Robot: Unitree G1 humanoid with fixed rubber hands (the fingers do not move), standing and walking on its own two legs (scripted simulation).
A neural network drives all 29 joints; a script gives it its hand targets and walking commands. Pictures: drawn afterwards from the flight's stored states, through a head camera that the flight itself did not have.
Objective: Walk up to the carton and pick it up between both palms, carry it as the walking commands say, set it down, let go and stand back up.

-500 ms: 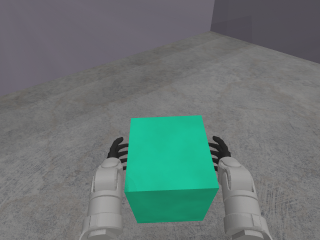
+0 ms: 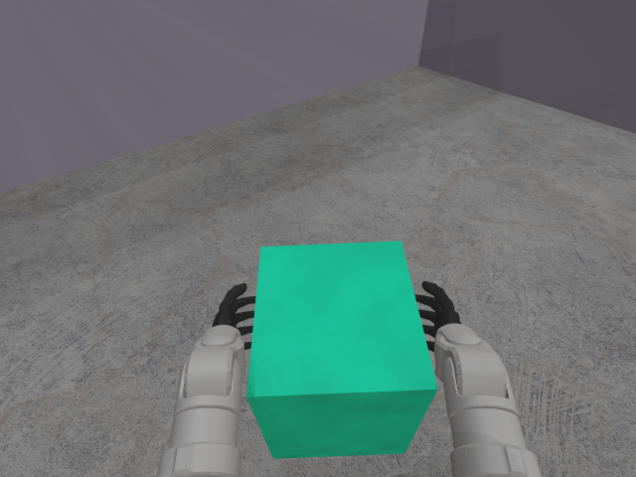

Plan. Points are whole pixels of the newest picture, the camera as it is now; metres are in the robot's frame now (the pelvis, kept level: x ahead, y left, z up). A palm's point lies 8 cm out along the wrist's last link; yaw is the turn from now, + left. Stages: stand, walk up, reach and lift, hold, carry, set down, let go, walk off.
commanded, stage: reach and lift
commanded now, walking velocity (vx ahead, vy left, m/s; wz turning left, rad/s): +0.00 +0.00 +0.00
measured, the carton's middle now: (335, 353) +0.31 +0.00 -0.02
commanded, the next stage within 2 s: hold in 0.04 s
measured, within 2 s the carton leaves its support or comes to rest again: neither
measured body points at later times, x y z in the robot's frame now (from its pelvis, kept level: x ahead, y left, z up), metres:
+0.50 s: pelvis -0.01 +0.00 +0.00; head -0.07 +0.00 +0.44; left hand +0.29 +0.15 +0.04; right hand +0.29 -0.14 +0.05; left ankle +0.02 +0.10 -0.74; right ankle +0.01 -0.11 -0.74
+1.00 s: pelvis -0.01 +0.00 +0.00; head -0.06 +0.00 +0.45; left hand +0.29 +0.15 +0.04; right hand +0.29 -0.14 +0.05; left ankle +0.02 +0.10 -0.74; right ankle +0.01 -0.11 -0.74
